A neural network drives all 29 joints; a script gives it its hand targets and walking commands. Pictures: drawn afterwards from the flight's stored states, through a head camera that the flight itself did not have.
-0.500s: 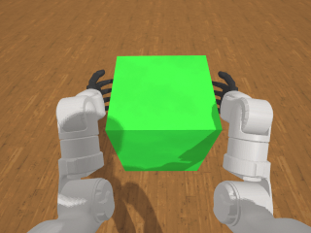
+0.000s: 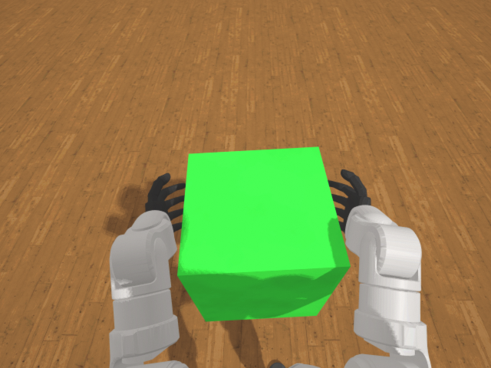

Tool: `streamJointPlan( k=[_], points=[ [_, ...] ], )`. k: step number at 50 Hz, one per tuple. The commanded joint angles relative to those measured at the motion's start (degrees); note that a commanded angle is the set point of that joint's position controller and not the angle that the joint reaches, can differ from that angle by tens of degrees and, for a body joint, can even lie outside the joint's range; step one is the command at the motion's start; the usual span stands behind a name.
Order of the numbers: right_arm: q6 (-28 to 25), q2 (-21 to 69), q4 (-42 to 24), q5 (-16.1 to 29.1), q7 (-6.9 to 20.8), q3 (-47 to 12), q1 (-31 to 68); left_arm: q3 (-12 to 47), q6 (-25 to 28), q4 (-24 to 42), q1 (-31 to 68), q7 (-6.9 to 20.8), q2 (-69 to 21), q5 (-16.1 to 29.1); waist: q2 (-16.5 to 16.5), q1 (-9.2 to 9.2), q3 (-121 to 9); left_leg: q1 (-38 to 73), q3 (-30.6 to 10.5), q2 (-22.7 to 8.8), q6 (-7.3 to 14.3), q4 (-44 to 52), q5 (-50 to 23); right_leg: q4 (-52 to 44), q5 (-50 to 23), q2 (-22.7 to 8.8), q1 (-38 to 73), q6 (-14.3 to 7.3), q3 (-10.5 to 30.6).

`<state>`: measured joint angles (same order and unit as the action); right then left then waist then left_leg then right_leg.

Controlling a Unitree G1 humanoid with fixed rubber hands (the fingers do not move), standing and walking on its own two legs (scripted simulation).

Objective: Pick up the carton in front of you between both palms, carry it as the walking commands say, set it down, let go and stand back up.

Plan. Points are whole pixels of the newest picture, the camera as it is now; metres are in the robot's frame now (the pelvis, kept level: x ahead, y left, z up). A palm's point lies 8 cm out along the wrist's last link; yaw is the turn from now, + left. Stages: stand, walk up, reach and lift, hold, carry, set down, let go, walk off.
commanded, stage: carry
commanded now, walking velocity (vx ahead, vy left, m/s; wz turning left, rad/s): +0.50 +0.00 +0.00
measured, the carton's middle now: (257, 241) +0.32 +0.00 +0.01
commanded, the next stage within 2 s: none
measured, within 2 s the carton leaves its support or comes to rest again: neither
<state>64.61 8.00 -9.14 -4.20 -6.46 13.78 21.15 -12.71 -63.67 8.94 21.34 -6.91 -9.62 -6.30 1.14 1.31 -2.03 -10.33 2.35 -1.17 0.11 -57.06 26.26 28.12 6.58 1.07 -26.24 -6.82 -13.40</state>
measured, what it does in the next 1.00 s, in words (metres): walks ahead: left foot, then right foot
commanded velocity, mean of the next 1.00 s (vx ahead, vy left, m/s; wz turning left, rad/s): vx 0.11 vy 0.00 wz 0.00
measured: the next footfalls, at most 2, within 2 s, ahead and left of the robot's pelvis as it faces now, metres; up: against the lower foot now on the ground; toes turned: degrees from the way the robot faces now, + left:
left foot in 0.38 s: +0.46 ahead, +0.13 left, +0.00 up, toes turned -10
right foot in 0.66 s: +0.44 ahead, -0.09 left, +0.00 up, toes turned +2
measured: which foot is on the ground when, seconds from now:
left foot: up 0.00-0.36, down 0.38-1.00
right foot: down 0.00-0.42, up 0.44-0.64, down 0.66-1.00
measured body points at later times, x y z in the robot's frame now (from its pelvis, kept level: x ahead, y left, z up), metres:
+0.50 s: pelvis +0.32 +0.04 +0.00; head +0.29 +0.05 +0.45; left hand +0.59 +0.18 +0.10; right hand +0.57 -0.12 +0.10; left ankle +0.42 +0.12 -0.72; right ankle +0.17 -0.06 -0.66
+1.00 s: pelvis +0.44 +0.02 +0.01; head +0.40 +0.01 +0.46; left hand +0.71 +0.16 +0.08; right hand +0.70 -0.14 +0.08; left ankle +0.42 +0.12 -0.72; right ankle +0.40 -0.09 -0.72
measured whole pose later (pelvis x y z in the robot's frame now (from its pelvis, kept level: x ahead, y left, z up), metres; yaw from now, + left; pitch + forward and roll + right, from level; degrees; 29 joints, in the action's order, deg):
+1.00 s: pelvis +0.44 +0.02 +0.01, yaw -2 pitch +3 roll +0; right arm 66.0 7.3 -13.4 -8.0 -4.9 4.4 6.0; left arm -5.1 -64.9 13.0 5.9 -4.5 -7.3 -8.1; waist 0.4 0.0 -10.2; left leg -16.6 11.7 -4.7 0.2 -32.6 18.7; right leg 32.3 20.1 -3.2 -15.2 -0.2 -8.4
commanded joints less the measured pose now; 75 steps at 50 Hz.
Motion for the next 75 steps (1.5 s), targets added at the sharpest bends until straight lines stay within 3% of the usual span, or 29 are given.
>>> streamJointPlan(
  k=[1, 2, 3, 4, 6, 10, 12, 14, 16, 18, 19, 20, 21, 22, 23, 24, 25, 27, 30, 32, 33, 34, 36, 39, 41, 45, 56, 70, 75],
  points=[
    [0.7, 55.2, -9.5, 16.3, 8.7, -44.3, 24.3, 46.4, -1.6, 8.6, 24.1, 9.0, -56.4, 21.0, -5.4, 0.91, -30.4, -31.9, -4.9, -0.8, 0.2, -18.5, -1.8, -7.6, -21.7, -22.1, 49.2, -8.3, 32.8],
    [0.2, 55.4, -11.1, 15.7, 8.9, -45.1, 22.0, 48.3, -1.3, 11.3, 23.4, 9.7, -57.6, 21.8, -1.8, 0.18, -27.1, -30.7, -4.3, -2.8, 0.4, -12.8, -3.9, -8.9, -21.6, -21.0, 43.5, -5.6, 29.1],
    [-0.1, 55.9, -12.7, 15.7, 9.0, -45.8, 20.1, 49.5, -1.1, 12.8, 22.5, 10.3, -59.6, 23.0, -1.8, -0.33, -25.8, -27.5, -4.0, -4.3, 0.2, -7.5, -5.8, -11.5, -16.3, -20.0, 38.3, -3.5, 26.2],
    [-0.2, 58.0, -12.6, 16.2, 9.2, -46.7, 16.7, 49.7, -1.0, 14.7, 20.5, 10.8, -59.2, 23.9, -3.3, -0.31, -25.4, -24.0, -2.7, -4.2, -0.1, -3.0, -6.8, -13.6, -12.6, -18.9, 34.3, -2.6, 23.3],
    [-0.6, 58.0, -15.5, 15.8, 9.2, -47.1, 11.5, 49.9, -1.3, 17.2, 15.6, 11.6, -58.2, 24.3, -6.5, -0.41, -23.5, -22.1, 0.0, -3.8, -0.9, 5.4, -6.7, -16.1, -10.7, -18.1, 31.0, -3.0, 19.1],
    [0.7, 55.5, -19.3, 15.6, 8.9, -48.6, 4.1, 48.8, -2.8, 19.6, 5.9, 12.5, -53.4, 23.2, -8.7, -0.47, -17.5, -22.2, 5.6, -3.2, -1.6, 20.1, -17.3, -17.2, -15.2, -15.0, 29.7, -1.0, 11.3],
    [2.1, 52.8, -21.5, 16.3, 9.0, -49.7, 4.3, 47.8, -3.9, 20.7, 4.6, 12.3, -49.7, 22.4, -9.2, -0.33, -14.7, -22.0, 7.3, -2.6, -1.4, 23.7, -21.5, -17.1, -16.6, -14.0, 29.5, 0.1, 9.1],
    [3.7, 49.6, -23.0, 17.3, 9.1, -49.9, 5.1, 46.8, -5.1, 21.3, 3.8, 11.7, -46.2, 21.7, -9.4, -0.17, -11.3, -21.5, 8.6, -1.8, -1.1, 26.3, -24.5, -15.3, -22.4, -13.4, 29.2, 1.2, 6.8],
    [5.2, 46.2, -23.6, 18.3, 9.0, -49.4, 5.9, 45.7, -6.4, 21.3, 3.4, 10.9, -43.2, 20.9, -9.7, -0.12, -9.3, -17.5, 10.1, -1.0, -0.8, 29.3, -27.7, -11.3, -26.8, -12.5, 28.5, 2.8, 4.5],
    [6.6, 43.1, -23.1, 18.7, 8.8, -48.2, 5.4, 44.8, -7.7, 21.4, 3.6, 10.0, -40.5, 20.6, -8.3, -1.19, -10.7, -5.1, 13.7, 1.5, -0.1, 34.3, -32.1, -0.9, -28.5, -10.3, 24.1, 5.5, 1.0],
    [7.3, 41.6, -22.9, 18.6, 8.6, -47.4, 5.7, 44.3, -8.4, 21.4, 4.1, 9.6, -39.0, 20.5, -7.4, -1.53, -12.2, 3.1, 12.1, 0.0, 0.1, 34.6, -34.2, 4.4, -25.6, -9.5, 19.2, 7.3, 0.6],
    [7.9, 40.0, -22.7, 18.6, 8.4, -46.5, 6.2, 43.8, -9.2, 21.7, 5.3, 9.3, -37.5, 20.5, -1.4, -2.11, -15.7, 13.7, 1.6, -9.8, 2.4, 31.0, -51.1, 15.0, -9.7, -7.6, 10.8, 9.5, 1.5],
    [8.1, 39.4, -21.4, 18.8, 8.3, -45.9, 6.6, 44.5, -10.1, 21.9, 6.9, 9.1, -37.8, 21.1, 12.1, -2.88, -23.0, 27.9, -16.6, -22.0, 13.3, 31.0, -59.4, 31.9, 11.7, -2.0, -3.4, 10.7, 3.6],
    [8.3, 40.8, -20.4, 19.1, 8.5, -45.6, 4.4, 45.0, -10.5, 21.7, 5.5, 9.2, -38.2, 21.1, 12.8, -2.13, -23.9, 23.5, -20.2, -23.5, 15.2, 36.4, -56.3, 38.4, 27.3, -0.8, -4.8, 9.6, 8.2],
    [8.2, 42.6, -20.7, 19.5, 8.9, -45.5, 5.2, 45.6, -10.4, 20.9, 6.5, 9.5, -40.4, 21.1, 10.0, -2.34, -23.0, 19.7, -16.5, -22.5, 14.5, 37.7, -53.0, 39.3, 27.4, -2.7, -5.2, 8.4, 11.6],
    [8.0, 45.3, -20.4, 19.7, 9.3, -46.0, 5.9, 46.1, -9.9, 20.2, 7.0, 9.8, -43.1, 21.0, 4.7, -2.32, -23.0, 15.8, -12.3, -21.2, 12.3, 38.4, -49.3, 35.5, 25.6, -4.9, -3.1, 7.8, 13.5],
    [7.6, 47.6, -20.2, 20.0, 9.7, -46.6, 7.2, 46.8, -9.3, 20.1, 7.6, 10.2, -45.5, 21.2, 3.0, -1.96, -20.7, 10.5, -6.8, -18.9, 9.2, 39.8, -44.8, 25.8, 23.9, -6.9, -0.4, 7.7, 13.7],
    [6.6, 50.7, -19.9, 20.5, 10.5, -47.6, 8.9, 47.6, -8.1, 19.5, 8.3, 10.7, -49.2, 21.2, 5.5, -1.47, -19.6, 3.6, -0.4, -15.3, 6.7, 42.6, -35.0, 13.4, 21.2, -5.2, 7.2, 8.3, 10.2],
    [5.5, 51.8, -20.1, 20.2, 11.2, -48.3, 7.5, 48.1, -6.8, 20.3, 7.4, 10.7, -49.9, 20.8, 7.2, -1.86, -21.9, 2.2, 1.6, -14.8, 6.6, 41.8, -23.0, 4.2, 13.8, -4.5, 11.6, 7.9, 7.5],
    [5.4, 51.2, -20.2, 19.9, 11.3, -48.5, 7.2, 48.0, -6.7, 20.7, 6.7, 10.6, -49.3, 20.7, 4.6, -1.43, -20.7, -3.0, 3.8, -12.8, 4.6, 40.3, -13.2, -3.2, 2.3, -5.8, 17.0, 8.1, 6.2],
    [5.5, 50.5, -19.8, 19.5, 11.2, -48.3, 6.9, 47.6, -7.0, 20.5, 6.6, 10.6, -48.4, 20.6, 3.8, -1.42, -19.4, -5.1, 4.2, -11.6, 3.1, 39.6, -8.6, -5.2, 0.3, -7.2, 18.3, 8.4, 6.8],
    [5.8, 49.4, -19.3, 18.9, 11.2, -48.0, 7.1, 47.2, -7.2, 20.1, 6.9, 10.6, -47.6, 20.3, 2.0, -1.43, -16.6, -4.9, 5.4, -10.3, 1.5, 37.4, -8.3, -6.5, 0.6, -10.2, 15.5, 8.3, 10.0],
    [6.3, 48.0, -18.6, 18.6, 10.9, -47.9, 7.9, 46.2, -7.6, 18.0, 6.9, 10.8, -46.2, 19.8, -3.6, -1.85, -14.1, -2.4, 4.4, -9.0, 0.0, 33.6, -19.0, -4.2, -6.3, -12.3, 11.9, 7.5, 11.9],
    [6.4, 46.0, -15.5, 17.6, 10.3, -47.1, 6.7, 44.8, -7.4, 13.7, 4.8, 11.1, -44.5, 19.1, -3.3, -1.69, -16.2, 0.0, 4.0, -9.3, -0.3, 28.2, -33.4, -1.1, -17.5, -11.6, 13.0, 7.2, 11.2],
    [5.6, 45.8, -13.7, 16.9, 10.5, -46.7, 6.6, 44.5, -6.6, 11.9, 5.0, 11.4, -44.3, 18.7, -3.0, -1.67, -17.7, 0.1, 4.2, -9.0, -0.5, 26.3, -36.7, 1.0, -23.2, -11.3, 14.2, 7.1, 10.9],
    [2.6, 46.8, -9.9, 15.4, 11.5, -46.3, 8.1, 44.5, -3.5, 9.3, 7.3, 12.7, -44.9, 17.8, -2.6, -1.56, -18.4, 0.6, 4.4, -8.8, -0.5, 25.3, -37.6, 2.1, -24.9, -11.1, 14.5, 7.0, 10.4],
    [-6.8, 47.1, -3.8, 12.0, 13.9, -43.9, 9.4, 42.2, 5.8, 3.5, 9.0, 15.0, -45.4, 14.2, -1.5, -1.51, -19.1, 1.5, 3.7, -8.9, 0.1, 25.6, -35.5, 2.3, -20.1, -10.7, 15.7, 6.3, 10.1],
    [-23.5, 47.5, 17.2, 3.1, 17.0, -31.7, 17.2, 29.6, 22.6, -18.1, 15.9, 17.7, -45.7, 5.0, -1.2, -1.51, -15.7, 0.1, 2.8, -8.9, 0.1, 30.4, -24.0, -2.5, -6.6, -10.4, 14.4, 5.6, 10.6],
    [-28.4, 51.0, 22.0, 2.3, 18.5, -31.1, 20.8, 29.2, 27.6, -22.6, 19.7, 19.2, -49.1, 4.5, -1.3, -1.5, -16.9, 0.6, 2.7, -8.9, 0.2, 30.8, -22.8, -2.9, -4.9, -10.3, 14.5, 5.5, 10.6]
  ],
)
